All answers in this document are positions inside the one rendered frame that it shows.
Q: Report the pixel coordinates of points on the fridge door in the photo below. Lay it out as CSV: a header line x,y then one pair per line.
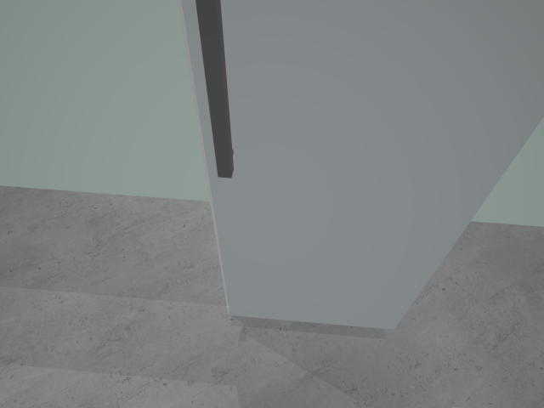
x,y
366,136

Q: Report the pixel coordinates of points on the handle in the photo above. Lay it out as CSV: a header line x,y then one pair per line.
x,y
212,46

